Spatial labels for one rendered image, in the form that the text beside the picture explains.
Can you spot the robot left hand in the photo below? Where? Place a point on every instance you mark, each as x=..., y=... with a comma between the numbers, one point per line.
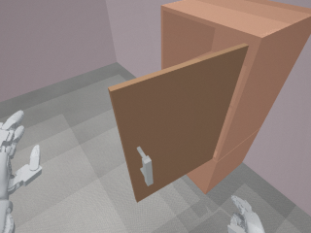
x=10, y=134

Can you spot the robot right hand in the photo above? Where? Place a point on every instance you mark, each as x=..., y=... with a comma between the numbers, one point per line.
x=249, y=221

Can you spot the handle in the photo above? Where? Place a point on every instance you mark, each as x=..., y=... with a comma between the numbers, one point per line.
x=147, y=169

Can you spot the robot left forearm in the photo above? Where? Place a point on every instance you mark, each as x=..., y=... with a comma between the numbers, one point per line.
x=7, y=224

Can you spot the cupboard door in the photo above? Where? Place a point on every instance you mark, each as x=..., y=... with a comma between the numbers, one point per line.
x=175, y=115

